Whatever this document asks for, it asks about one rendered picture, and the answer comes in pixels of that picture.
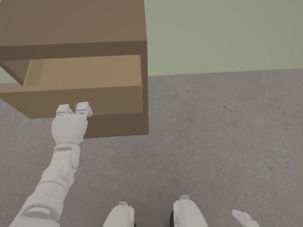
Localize cabinet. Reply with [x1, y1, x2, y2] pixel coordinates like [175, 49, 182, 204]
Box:
[0, 0, 149, 139]

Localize left robot shin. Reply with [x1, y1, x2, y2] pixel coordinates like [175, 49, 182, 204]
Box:
[118, 201, 128, 205]

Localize robot left upper arm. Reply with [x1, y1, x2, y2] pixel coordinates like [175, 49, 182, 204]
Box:
[12, 216, 61, 227]

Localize robot right hand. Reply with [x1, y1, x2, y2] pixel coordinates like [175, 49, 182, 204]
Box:
[232, 209, 259, 227]

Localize drawer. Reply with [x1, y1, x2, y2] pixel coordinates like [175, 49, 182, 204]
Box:
[0, 55, 143, 119]

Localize robot left hand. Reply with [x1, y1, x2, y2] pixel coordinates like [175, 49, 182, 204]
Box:
[51, 101, 93, 146]

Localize left robot thigh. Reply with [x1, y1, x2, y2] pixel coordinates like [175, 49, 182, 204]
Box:
[102, 204, 134, 227]

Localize robot left forearm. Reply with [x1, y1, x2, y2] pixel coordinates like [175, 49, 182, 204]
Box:
[9, 143, 80, 227]

